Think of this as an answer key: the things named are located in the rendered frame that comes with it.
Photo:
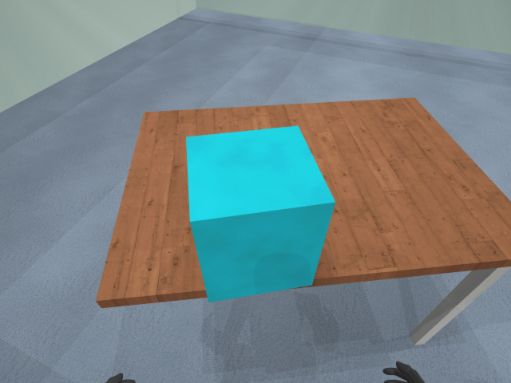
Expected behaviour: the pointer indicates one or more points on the table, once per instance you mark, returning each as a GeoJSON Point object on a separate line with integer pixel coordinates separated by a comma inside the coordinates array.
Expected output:
{"type": "Point", "coordinates": [408, 202]}

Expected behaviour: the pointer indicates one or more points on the right robot hand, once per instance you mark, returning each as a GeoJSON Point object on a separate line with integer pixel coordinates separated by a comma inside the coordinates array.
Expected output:
{"type": "Point", "coordinates": [405, 372]}

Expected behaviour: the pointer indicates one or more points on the carton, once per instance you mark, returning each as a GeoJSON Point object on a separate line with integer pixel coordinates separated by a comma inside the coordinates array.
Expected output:
{"type": "Point", "coordinates": [259, 211]}

